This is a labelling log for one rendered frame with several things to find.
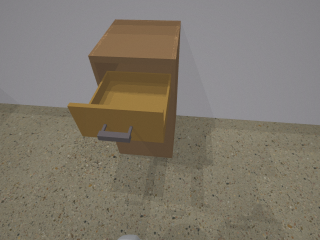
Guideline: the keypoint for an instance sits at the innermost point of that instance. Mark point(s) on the handle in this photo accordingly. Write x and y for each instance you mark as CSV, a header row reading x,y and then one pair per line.
x,y
114,136

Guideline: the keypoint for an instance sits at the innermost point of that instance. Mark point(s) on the drawer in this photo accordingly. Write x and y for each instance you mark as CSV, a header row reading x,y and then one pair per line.
x,y
124,99

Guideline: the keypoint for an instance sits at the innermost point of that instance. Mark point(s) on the cabinet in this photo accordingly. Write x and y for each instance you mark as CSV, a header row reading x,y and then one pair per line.
x,y
143,46

